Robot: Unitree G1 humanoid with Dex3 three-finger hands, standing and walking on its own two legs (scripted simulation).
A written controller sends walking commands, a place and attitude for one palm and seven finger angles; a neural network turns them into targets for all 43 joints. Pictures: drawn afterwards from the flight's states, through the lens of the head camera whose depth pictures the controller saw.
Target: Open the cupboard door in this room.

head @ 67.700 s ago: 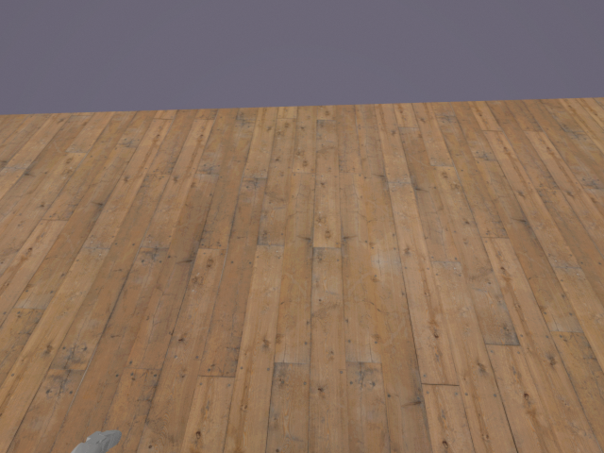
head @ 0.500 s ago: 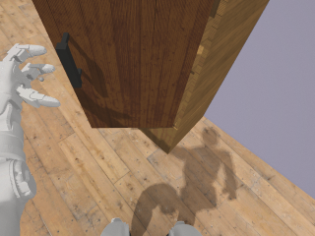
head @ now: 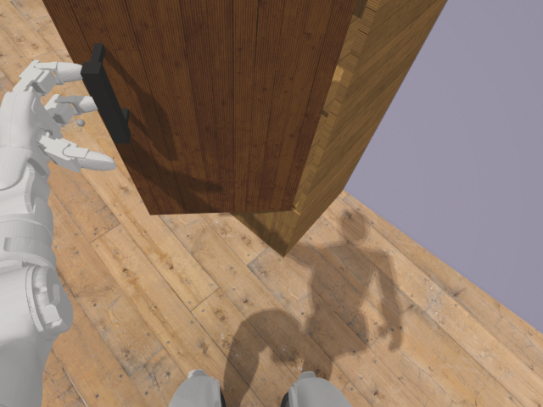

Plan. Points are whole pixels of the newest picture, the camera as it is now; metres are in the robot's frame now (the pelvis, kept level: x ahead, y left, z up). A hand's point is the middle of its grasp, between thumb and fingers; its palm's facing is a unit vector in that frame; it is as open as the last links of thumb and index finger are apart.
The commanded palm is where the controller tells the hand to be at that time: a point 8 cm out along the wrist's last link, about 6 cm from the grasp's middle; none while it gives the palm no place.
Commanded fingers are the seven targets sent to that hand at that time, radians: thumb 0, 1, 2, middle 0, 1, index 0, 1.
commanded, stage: slide the fingers in behind the handle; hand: left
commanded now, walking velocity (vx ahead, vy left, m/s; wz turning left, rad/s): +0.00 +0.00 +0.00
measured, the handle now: (111, 96) +0.54 +0.20 +0.10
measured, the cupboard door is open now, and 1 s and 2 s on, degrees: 45 45 45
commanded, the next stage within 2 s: close the thumb around the handle in 1.24 s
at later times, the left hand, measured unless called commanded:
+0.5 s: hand (105, 123) +0.49 +0.20 +0.09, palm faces +0.00 -1.00 +0.01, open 14.0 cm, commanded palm +0.47 +0.24 +0.09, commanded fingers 0.00 -0.50 0.30 -0.30 -1.20 -0.30 -1.20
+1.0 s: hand (126, 124) +0.49 +0.17 +0.10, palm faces +0.03 -1.00 +0.00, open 14.0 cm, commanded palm +0.47 +0.21 +0.09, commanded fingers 0.00 -0.50 0.30 -0.30 -1.20 -0.30 -1.20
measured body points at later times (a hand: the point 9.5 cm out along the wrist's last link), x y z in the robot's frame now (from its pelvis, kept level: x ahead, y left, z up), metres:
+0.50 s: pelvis +0.00 +0.00 +0.00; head +0.11 +0.02 +0.44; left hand +0.49 +0.25 +0.10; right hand +0.02 -0.27 -0.11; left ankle +0.03 +0.09 -0.68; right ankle -0.01 -0.13 -0.68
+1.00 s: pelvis +0.00 -0.01 +0.00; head +0.10 +0.00 +0.44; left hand +0.48 +0.23 +0.10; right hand +0.02 -0.28 -0.11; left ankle +0.03 +0.09 -0.68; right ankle -0.01 -0.13 -0.68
